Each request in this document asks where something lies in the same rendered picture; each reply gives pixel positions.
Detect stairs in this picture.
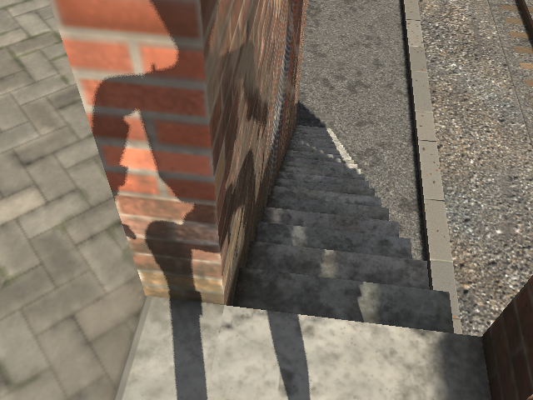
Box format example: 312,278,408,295
232,125,454,333

